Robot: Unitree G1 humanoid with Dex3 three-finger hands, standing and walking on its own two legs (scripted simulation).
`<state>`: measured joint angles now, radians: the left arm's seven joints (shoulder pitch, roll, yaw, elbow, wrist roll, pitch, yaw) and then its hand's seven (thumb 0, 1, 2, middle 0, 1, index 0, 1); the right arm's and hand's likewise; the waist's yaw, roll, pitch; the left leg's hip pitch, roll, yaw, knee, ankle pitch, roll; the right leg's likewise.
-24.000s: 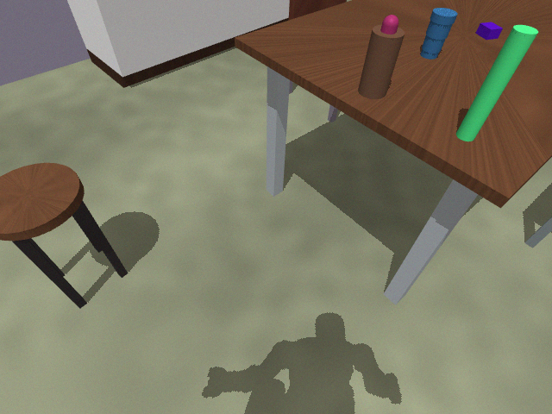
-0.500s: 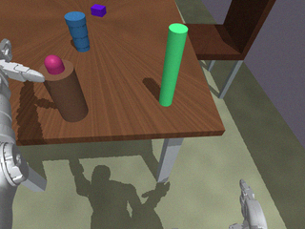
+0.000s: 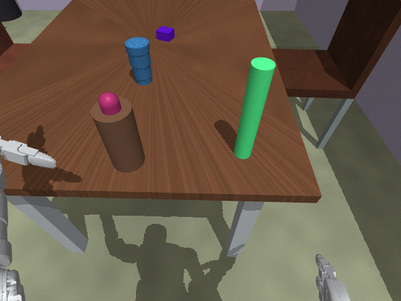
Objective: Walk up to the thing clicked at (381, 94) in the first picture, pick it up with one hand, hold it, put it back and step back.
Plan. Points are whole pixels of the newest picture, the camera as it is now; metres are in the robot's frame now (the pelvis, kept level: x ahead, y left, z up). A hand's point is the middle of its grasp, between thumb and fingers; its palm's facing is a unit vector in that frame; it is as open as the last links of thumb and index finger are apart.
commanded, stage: sink last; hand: left
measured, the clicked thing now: (119, 131) +0.44 +0.19 +0.10
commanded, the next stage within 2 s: home in 0.80 s
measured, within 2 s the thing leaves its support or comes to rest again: neither
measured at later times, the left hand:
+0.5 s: hand (27, 255) +0.16 +0.22 +0.16, palm faces +0.35 -0.82 -0.45, open 17.3 cm
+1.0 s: hand (3, 263) +0.15 +0.24 +0.17, palm faces +0.41 -0.80 -0.43, open 17.5 cm
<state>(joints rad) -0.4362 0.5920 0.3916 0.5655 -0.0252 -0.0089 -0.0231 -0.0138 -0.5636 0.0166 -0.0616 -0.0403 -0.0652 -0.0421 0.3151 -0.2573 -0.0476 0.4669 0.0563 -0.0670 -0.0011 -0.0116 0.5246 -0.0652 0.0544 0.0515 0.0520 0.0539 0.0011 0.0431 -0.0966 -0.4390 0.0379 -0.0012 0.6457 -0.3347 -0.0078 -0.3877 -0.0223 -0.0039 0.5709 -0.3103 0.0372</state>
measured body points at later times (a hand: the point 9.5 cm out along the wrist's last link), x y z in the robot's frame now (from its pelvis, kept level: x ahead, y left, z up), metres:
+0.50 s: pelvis -0.01 -0.02 +0.00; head -0.01 -0.05 +0.45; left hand +0.13 +0.26 +0.19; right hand +0.16 -0.27 -0.08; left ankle -0.01 +0.12 -0.73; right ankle -0.02 -0.15 -0.73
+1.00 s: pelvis -0.04 -0.02 +0.01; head -0.04 -0.04 +0.46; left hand +0.12 +0.28 +0.19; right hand +0.13 -0.29 -0.07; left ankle -0.01 +0.12 -0.73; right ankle -0.02 -0.15 -0.73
